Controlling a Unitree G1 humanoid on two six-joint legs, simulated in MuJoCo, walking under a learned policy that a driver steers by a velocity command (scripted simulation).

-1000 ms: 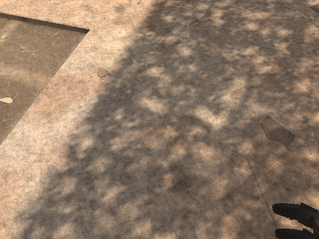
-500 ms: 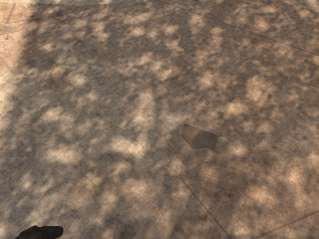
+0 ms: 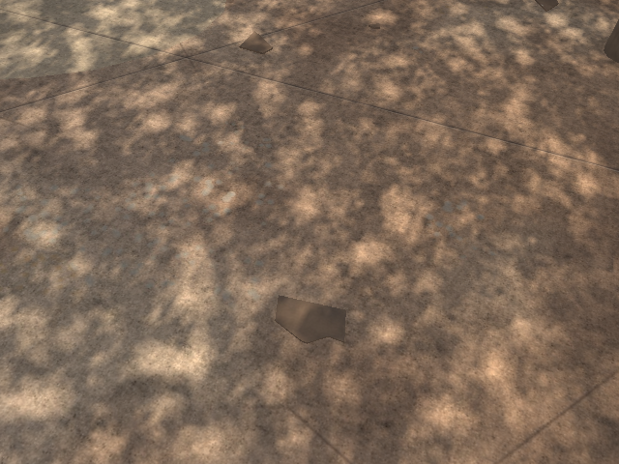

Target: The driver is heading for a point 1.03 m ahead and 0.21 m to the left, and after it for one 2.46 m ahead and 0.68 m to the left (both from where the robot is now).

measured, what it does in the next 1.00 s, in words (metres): walks ahead: right foot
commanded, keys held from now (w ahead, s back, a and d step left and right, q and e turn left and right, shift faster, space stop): no key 0.44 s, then w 0.56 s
